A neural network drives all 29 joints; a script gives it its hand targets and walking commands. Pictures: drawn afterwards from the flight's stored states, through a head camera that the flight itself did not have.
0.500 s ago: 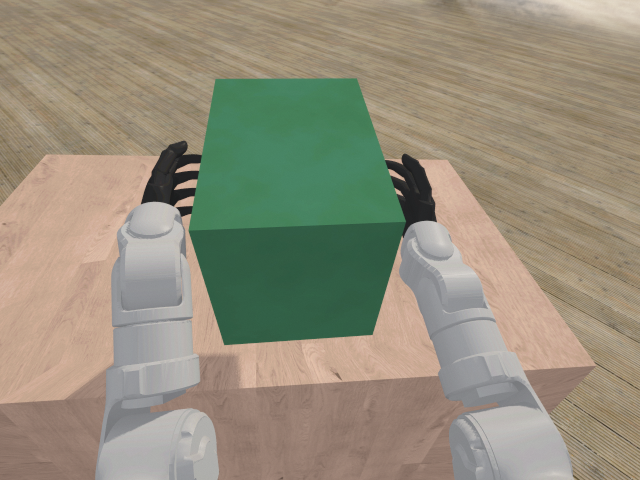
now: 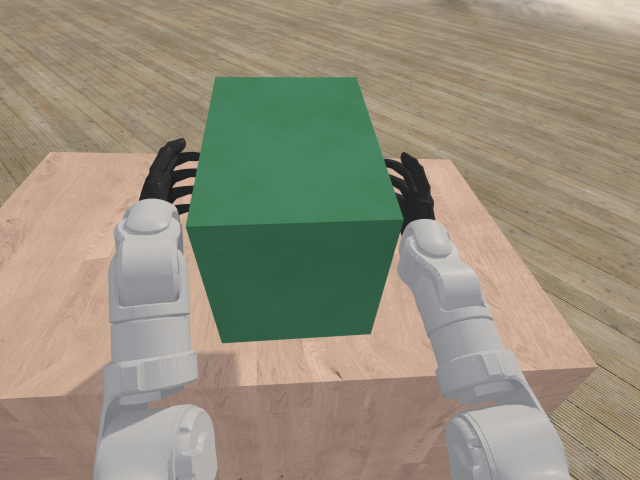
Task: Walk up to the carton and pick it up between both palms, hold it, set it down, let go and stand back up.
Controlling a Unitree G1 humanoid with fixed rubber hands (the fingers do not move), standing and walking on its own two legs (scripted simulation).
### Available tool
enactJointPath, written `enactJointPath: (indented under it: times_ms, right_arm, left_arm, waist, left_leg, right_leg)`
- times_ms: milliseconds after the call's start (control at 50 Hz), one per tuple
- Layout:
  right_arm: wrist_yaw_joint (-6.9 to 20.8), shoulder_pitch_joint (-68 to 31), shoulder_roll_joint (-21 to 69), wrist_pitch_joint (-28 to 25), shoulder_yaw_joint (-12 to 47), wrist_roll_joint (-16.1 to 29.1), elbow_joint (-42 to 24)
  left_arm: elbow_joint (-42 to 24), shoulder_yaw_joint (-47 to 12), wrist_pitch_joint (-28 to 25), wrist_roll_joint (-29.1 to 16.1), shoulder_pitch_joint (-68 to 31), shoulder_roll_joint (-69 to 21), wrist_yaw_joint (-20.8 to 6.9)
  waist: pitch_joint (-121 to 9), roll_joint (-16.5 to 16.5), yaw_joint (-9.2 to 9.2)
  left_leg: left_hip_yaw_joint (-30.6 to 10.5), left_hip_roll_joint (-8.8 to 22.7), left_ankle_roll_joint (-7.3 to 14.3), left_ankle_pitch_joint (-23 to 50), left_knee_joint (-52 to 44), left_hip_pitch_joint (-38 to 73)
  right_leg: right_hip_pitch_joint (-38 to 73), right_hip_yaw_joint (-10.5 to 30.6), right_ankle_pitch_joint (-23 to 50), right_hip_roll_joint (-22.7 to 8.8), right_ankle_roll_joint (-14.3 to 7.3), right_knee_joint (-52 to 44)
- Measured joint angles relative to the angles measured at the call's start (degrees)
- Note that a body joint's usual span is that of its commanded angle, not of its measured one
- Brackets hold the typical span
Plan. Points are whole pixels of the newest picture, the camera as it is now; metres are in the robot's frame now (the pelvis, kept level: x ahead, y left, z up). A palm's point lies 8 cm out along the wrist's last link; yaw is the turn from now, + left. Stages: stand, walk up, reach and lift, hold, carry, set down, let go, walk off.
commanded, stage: hold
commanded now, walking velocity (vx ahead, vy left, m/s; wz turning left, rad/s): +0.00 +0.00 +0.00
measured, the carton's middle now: (292, 204) +0.44 +0.01 +0.16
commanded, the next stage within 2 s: none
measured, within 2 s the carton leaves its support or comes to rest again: neither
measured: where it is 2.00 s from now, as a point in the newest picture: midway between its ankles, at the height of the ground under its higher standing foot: outside the picture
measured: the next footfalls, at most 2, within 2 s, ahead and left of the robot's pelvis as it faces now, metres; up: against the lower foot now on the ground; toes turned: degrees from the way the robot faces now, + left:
none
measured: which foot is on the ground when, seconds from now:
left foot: down 0.00-1.00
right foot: down 0.00-1.00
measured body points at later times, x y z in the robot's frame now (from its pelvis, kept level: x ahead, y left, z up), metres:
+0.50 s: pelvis +0.00 +0.00 +0.00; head -0.04 +0.03 +0.45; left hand +0.37 +0.16 +0.21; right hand +0.38 -0.13 +0.20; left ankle +0.03 +0.13 -0.75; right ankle +0.02 -0.12 -0.75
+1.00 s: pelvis +0.00 +0.00 +0.00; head -0.05 +0.02 +0.44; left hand +0.36 +0.16 +0.22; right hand +0.36 -0.14 +0.20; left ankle +0.03 +0.13 -0.75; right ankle +0.02 -0.12 -0.75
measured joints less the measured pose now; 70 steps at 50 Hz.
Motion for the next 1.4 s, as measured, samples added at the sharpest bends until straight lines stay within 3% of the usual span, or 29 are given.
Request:
enactJointPath:
  times_ms: [720, 780, 960, 1180, 1400]
  right_arm:
    - [0.1, 0.0, -0.1, -0.6, 0.1, 0.2, 0.3]
    - [-1.1, 2.4, -0.1, -0.6, 1.7, 1.7, -3.3]
    - [-0.6, 3.7, 0.9, 0.8, 0.9, 0.7, -3.4]
    - [-0.4, 2.4, 1.6, -0.1, -0.5, -1.0, -2.8]
    - [-1.3, 3.6, 1.1, 0.0, 1.3, 0.7, -4.0]
  left_arm:
    - [-0.1, -0.2, -0.5, -0.2, 0.5, 0.0, 0.3]
    - [-3.9, -0.8, -0.2, -1.3, 3.0, -0.3, 0.6]
    - [-4.4, 0.0, 1.6, 1.4, 3.0, -1.6, -1.0]
    - [-2.7, 0.7, 0.5, 0.5, 0.8, -0.9, -0.9]
    - [-4.9, 0.3, 1.0, 0.7, 2.5, -1.0, -1.3]
  waist:
    - [0.3, 0.1, -0.13]
    - [-0.5, -0.2, -0.91]
    - [-0.1, -1.3, -0.31]
    - [-0.2, -0.5, -0.06]
    - [0.2, -1.2, -0.65]
  left_leg:
    - [-0.2, 0.1, -0.1, -0.2, 0.4, -0.2]
    - [-0.4, 0.2, -0.1, -0.6, 0.7, 0.1]
    - [0.2, 0.2, -0.3, 0.0, -0.6, 2.2]
    - [0.2, 0.3, -0.4, 0.8, -1.0, 0.6]
    - [0.0, 0.5, -0.4, -0.3, -0.2, 1.7]
  right_leg:
    - [0.2, -0.1, -0.1, 0.2, -0.1, -0.2]
    - [0.9, -0.3, -0.2, 0.4, -0.1, -0.7]
    - [1.9, 0.4, -0.5, 0.3, -0.4, 0.2]
    - [0.1, 0.2, 0.1, 0.5, -0.6, 0.1]
    - [2.0, 0.0, -0.4, 0.6, -0.5, -0.4]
